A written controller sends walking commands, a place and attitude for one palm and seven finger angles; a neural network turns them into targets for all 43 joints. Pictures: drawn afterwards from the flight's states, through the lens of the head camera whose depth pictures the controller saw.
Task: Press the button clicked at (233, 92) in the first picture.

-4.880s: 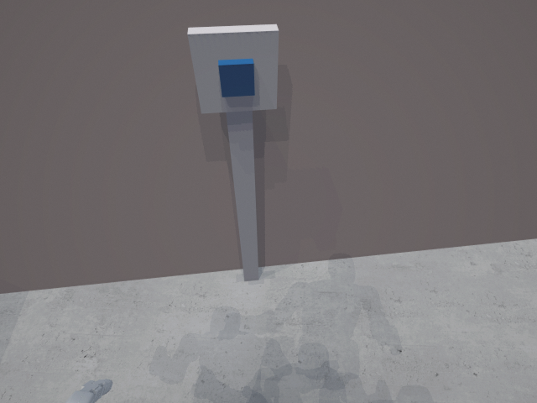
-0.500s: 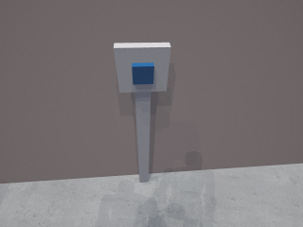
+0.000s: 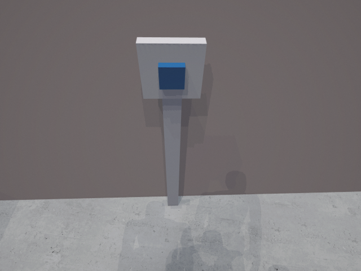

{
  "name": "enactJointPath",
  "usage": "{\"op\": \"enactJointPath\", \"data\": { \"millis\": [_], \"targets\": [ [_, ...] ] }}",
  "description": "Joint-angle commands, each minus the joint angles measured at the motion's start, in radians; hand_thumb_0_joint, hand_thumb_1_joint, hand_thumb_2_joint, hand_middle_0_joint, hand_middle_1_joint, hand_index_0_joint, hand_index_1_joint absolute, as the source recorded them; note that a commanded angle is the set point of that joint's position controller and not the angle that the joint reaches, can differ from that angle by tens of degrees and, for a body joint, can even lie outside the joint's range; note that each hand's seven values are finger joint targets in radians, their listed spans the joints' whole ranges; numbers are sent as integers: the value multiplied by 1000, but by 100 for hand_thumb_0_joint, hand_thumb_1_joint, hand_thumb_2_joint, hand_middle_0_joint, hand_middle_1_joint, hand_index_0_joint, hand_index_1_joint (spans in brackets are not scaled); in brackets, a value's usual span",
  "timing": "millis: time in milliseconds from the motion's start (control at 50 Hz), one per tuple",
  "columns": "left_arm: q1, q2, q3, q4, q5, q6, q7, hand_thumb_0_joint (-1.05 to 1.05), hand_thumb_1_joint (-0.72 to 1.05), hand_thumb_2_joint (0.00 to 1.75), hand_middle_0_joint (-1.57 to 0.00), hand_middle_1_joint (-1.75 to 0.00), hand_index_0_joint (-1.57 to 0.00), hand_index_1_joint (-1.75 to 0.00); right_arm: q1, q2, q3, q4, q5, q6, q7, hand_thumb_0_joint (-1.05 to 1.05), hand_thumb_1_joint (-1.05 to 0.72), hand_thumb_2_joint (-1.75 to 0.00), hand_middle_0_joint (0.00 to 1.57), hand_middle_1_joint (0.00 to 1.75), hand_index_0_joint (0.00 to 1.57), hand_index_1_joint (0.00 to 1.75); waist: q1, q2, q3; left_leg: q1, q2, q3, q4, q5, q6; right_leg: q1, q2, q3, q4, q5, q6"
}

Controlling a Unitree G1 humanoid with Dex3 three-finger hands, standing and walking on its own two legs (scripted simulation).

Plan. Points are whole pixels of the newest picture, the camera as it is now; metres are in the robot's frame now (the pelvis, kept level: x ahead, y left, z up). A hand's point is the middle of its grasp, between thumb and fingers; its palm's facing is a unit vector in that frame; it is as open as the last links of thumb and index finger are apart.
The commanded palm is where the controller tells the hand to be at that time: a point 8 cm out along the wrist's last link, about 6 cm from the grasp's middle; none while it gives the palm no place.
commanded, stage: look again from close up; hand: left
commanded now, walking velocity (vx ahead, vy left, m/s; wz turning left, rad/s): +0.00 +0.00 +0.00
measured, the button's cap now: (171, 75) +0.54 +0.06 +0.15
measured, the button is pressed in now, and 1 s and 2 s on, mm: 0 0 0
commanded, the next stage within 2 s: shuffle to correct the standing spot in 0.46 s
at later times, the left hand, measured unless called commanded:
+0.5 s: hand out of the picture +0.03 +0.18 -0.17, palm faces +0.00 -0.97 -0.23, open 7.4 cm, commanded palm none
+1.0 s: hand out of the picture -0.08 +0.14 -0.17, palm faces +0.05 -0.99 -0.15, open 7.4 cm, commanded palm none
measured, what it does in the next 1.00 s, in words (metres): lifts its right foot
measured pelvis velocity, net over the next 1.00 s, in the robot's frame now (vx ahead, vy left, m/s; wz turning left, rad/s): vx -0.03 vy -0.02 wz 0.02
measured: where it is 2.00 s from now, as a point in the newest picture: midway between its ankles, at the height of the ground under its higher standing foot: outside the picture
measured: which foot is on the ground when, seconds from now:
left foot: down 0.00-1.00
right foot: down 0.00-0.76, up 0.78-1.00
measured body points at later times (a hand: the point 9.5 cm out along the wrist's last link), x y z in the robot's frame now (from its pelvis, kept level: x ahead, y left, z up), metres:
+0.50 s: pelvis -0.03 -0.02 +0.00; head -0.05 -0.01 +0.45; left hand +0.03 +0.23 -0.15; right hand +0.04 -0.28 -0.14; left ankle +0.02 +0.04 -0.74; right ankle -0.02 -0.12 -0.74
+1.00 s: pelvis -0.03 -0.02 +0.00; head -0.02 -0.02 +0.45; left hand -0.08 +0.19 -0.16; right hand -0.06 -0.26 -0.15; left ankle +0.02 +0.04 -0.74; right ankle -0.05 -0.16 -0.72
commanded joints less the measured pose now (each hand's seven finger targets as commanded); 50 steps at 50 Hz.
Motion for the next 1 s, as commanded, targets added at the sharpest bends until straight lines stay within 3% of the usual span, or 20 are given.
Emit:
{"op": "enactJointPath", "data": {
  "millis": [0, 100, 260, 320, 500, 540, 560, 640, 700, 760, 800, 860, 900, 940, 980],
  "targets": [
    [60, 148, 23, -84, -3, -52, 20, 0, 90, 90, -20, -30, -20, -30, -17, -161, -30, -117, -1, -43, -9, 0, -90, -90, 20, 30, 20, 30, -10, -2, -95, 40, 196, -207, 35, 95, -54, -1, -68, 95, -53, 164, -67],
    [33, 172, 34, -129, -9, -49, 26, 0, 90, 90, -20, -30, -20, -30, -28, -182, -31, -126, 1, -32, -9, 0, -90, -90, 20, 30, 20, 30, -14, -25, -50, 46, 197, -168, 95, 255, -37, -4, -79, 115, -30, 326, -71],
    [-51, 225, 32, -186, -10, -37, 16, 0, 90, 90, -20, -30, -20, -30, -115, -223, -24, -142, -2, -13, 8, 0, -90, -90, 20, 30, 20, 30, -6, -37, 84, -13, 193, -168, 11, 6, -50, -64, -80, 145, -123, 109, -65],
    [-69, 237, 31, -193, -10, -35, 12, 0, 90, 90, -20, -30, -20, -30, -125, -230, -17, -138, -4, -12, 12, 0, -90, -90, 20, 30, 20, 30, -4, 11, 84, -12, 196, -172, -11, -21, -54, -60, -77, 141, -146, 62, -62],
    [-87, 233, 24, -179, -14, -29, 5, 0, 90, 90, -20, -30, -20, -30, -106, -220, -5, -98, -2, -9, 16, 0, -90, -90, 20, 30, 20, 30, 1, 2, 37, 3, 206, -181, -57, -60, -66, -11, -78, 133, -185, 25, -48],
    [-81, 223, 23, -168, -14, -27, 5, 0, 90, 90, -20, -30, -20, -30, -95, -212, -4, -82, -2, -8, 15, 0, -90, -90, 20, 30, 20, 30, -1, 3, 44, -9, 207, -186, -73, -84, -68, -9, -79, 132, -193, 8, -46],
    [-61, 185, 14, -151, -17, -24, 5, 0, 90, 90, -20, -30, -20, -30, -77, -179, 4, -64, -4, -6, 16, 0, -90, -90, 20, 30, 20, 30, -4, -2, 33, -3, 209, -191, -84, -115, -72, -5, -72, 120, -197, -16, -37],
    [-8, 154, 17, -118, -8, -3, 0, 0, 90, 90, -20, -30, -20, -30, -30, -181, -8, -30, -10, 8, 10, 0, -90, -90, 20, 30, 20, 30, -3, 13, 60, -74, 247, -261, -141, -347, -53, -3, -34, 62, -137, -116, -24],
    [24, 139, 25, -114, 5, 15, -9, 0, 90, 90, -20, -30, -20, -30, -6, -214, -29, -24, -12, 16, -2, 0, -90, -90, 20, 30, 20, 30, -1, 72, 94, -146, 313, -370, -226, -510, -16, -9, 13, 0, -19, -102, -22],
    [62, 110, 34, -106, 9, 35, -18, 0, 90, 90, -20, -30, -20, -30, 21, -230, -51, -23, -12, 17, -16, 0, -90, -90, 20, 30, 20, 30, 0, 123, 85, -149, 369, -438, -276, -541, 22, -44, 27, -13, 138, -98, -24],
    [56, 110, 41, -114, 7, 42, -22, 0, 90, 90, -20, -30, -20, -30, 45, -229, -58, -18, -13, 14, -22, 0, -90, -90, 20, 30, 20, 30, -9, 110, 75, -96, 396, -470, -281, -496, 43, -121, 16, 19, 225, -133, -26],
    [39, 87, 48, -125, 4, 43, -26, 0, 90, 90, -20, -30, -20, -30, 68, -220, -68, -16, -17, 10, -27, 0, -90, -90, 20, 30, 20, 30, -20, 74, 71, -69, 397, -442, -265, -420, 48, -153, 1, 33, 228, -143, -20],
    [55, 77, 51, -117, 2, 43, -27, 0, 90, 90, -20, -30, -20, -30, 72, -219, -73, -17, -19, 10, -27, 0, -90, -90, 20, 30, 20, 30, -18, 54, 63, -84, 370, -405, -262, -384, 28, -107, 14, 12, 173, -141, -20],
    [98, 63, 56, -106, -1, 45, -26, 0, 90, 90, -20, -30, -20, -30, 73, -214, -78, -19, -21, 13, -27, 0, -90, -90, 20, 30, 20, 30, -12, 82, 34, -82, 342, -365, -249, -351, 2, -39, 31, -12, 74, -134, -21],
    [154, 55, 61, -82, -3, 48, -25, 0, 90, 90, -20, -30, -20, -30, 70, -207, -86, -20, -22, 21, -27, 0, -90, -90, 20, 30, 20, 30, 2, 88, 30, -121, 300, -318, -223, -366, -43, 63, 61, -53, -61, -77, -25]
  ]
}}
